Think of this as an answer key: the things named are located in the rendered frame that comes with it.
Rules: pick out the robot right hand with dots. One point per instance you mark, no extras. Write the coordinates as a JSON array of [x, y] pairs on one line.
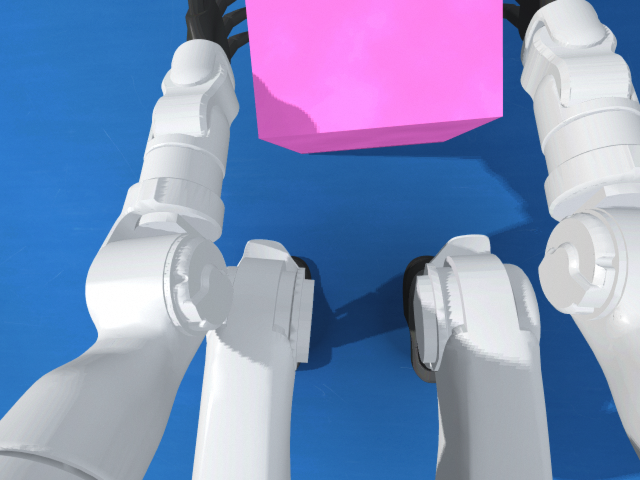
[[520, 16]]

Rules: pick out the robot left hand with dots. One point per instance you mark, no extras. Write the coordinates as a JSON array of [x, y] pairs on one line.
[[204, 21]]

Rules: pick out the carton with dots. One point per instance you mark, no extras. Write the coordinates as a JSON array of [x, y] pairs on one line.
[[335, 75]]

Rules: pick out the right robot shin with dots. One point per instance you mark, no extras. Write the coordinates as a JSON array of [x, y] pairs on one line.
[[523, 292]]

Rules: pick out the right robot upper arm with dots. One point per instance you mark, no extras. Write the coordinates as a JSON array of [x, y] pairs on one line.
[[591, 270]]

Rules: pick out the left robot upper arm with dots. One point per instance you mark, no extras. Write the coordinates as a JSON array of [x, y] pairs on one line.
[[102, 415]]

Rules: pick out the left robot forearm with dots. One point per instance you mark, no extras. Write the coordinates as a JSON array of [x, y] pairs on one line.
[[180, 185]]

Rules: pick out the right robot forearm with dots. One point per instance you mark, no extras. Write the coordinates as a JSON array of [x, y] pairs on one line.
[[586, 110]]

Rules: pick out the left robot thigh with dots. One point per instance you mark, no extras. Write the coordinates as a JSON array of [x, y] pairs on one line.
[[246, 401]]

